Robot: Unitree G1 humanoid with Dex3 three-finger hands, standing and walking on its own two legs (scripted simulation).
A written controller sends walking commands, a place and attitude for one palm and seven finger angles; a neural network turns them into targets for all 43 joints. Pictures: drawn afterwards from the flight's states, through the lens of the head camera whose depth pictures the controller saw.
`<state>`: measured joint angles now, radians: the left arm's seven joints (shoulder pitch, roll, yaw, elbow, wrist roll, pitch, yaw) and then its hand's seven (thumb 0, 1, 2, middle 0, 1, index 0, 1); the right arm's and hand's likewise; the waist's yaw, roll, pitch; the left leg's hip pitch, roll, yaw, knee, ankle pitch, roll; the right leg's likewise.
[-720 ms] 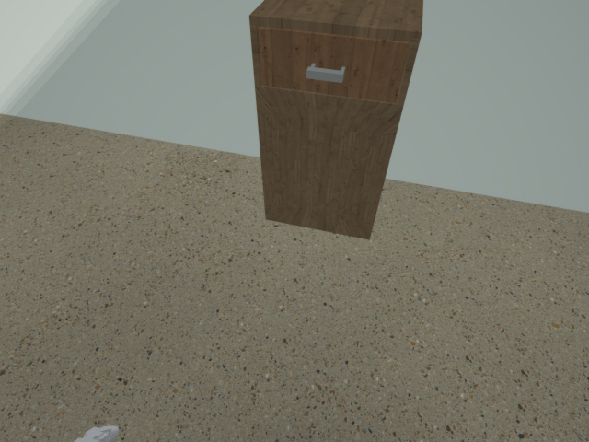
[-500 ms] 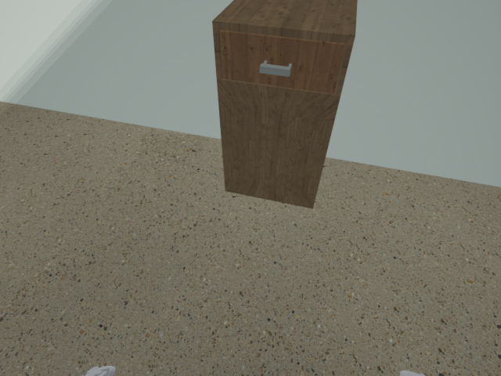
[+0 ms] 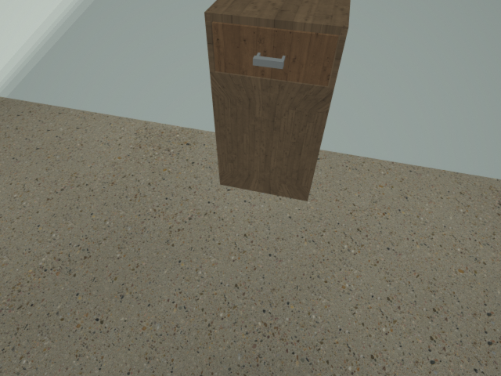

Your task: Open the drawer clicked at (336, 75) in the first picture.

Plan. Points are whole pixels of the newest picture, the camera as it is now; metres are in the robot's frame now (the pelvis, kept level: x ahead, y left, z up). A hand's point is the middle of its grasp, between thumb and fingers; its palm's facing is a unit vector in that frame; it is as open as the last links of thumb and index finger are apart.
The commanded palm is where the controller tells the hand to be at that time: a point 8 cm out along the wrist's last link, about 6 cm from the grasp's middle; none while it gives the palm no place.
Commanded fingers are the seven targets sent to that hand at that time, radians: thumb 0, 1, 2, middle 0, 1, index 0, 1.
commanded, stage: stand and wait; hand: left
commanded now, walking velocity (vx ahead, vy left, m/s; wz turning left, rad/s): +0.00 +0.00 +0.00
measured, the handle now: (269, 59) +1.12 -0.01 -0.01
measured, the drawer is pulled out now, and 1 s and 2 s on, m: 0.00 0.00 0.00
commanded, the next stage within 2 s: look at it before walking up in 0.10 s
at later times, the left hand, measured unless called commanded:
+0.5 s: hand out of the picture +0.08 +0.24 -0.15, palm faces -0.03 -0.94 -0.34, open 7.4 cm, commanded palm none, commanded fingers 0.00 0.90 0.90 -0.20 -0.30 -0.20 -0.30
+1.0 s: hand out of the picture +0.07 +0.22 -0.17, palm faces -0.03 -0.96 -0.29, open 7.4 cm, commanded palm none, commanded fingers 0.00 0.90 0.90 -0.20 -0.30 -0.20 -0.30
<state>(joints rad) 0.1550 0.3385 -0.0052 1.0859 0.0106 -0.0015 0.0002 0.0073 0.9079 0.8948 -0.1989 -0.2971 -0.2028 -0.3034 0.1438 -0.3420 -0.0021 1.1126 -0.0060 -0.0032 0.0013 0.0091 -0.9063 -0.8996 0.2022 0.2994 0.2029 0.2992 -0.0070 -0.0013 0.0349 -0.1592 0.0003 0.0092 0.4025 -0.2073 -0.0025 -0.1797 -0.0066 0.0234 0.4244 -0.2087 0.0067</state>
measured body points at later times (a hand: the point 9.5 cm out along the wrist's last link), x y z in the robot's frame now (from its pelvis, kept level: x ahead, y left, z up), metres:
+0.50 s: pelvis +0.00 +0.00 +0.00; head +0.01 -0.01 +0.45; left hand +0.08 +0.29 -0.13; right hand +0.08 -0.30 -0.13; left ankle +0.01 +0.12 -0.74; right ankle +0.01 -0.12 -0.74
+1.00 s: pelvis +0.03 -0.01 +0.00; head +0.02 -0.01 +0.45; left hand +0.07 +0.27 -0.14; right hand +0.07 -0.28 -0.15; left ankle +0.01 +0.12 -0.74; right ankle +0.01 -0.12 -0.74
